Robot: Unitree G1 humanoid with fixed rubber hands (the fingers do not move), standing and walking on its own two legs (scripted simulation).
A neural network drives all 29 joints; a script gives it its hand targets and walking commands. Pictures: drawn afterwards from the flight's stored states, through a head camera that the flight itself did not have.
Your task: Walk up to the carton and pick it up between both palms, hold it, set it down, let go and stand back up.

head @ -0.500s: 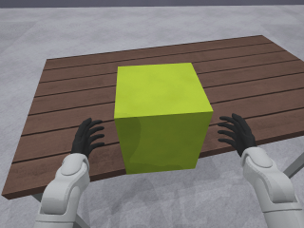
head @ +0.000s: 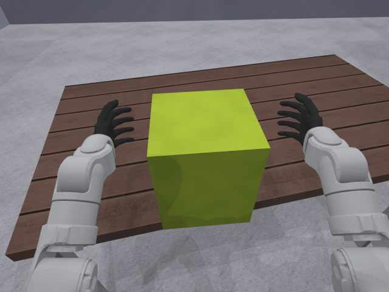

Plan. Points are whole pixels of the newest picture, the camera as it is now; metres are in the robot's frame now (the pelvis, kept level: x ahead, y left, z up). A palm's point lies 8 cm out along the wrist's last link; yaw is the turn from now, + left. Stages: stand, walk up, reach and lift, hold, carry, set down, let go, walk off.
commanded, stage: reach and lift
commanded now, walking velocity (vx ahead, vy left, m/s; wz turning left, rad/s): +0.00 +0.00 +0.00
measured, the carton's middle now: (202, 160) +0.42 +0.01 +0.07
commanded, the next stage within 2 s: none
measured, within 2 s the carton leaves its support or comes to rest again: neither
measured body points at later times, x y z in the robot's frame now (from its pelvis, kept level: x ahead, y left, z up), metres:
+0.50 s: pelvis -0.01 +0.00 +0.00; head -0.03 -0.01 +0.45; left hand +0.41 +0.20 +0.24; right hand +0.42 -0.21 +0.25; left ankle +0.00 +0.13 -0.75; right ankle +0.03 -0.13 -0.75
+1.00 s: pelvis +0.00 -0.01 +0.00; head +0.00 -0.02 +0.45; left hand +0.45 +0.20 +0.24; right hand +0.46 -0.22 +0.24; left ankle +0.00 +0.13 -0.75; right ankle +0.03 -0.13 -0.75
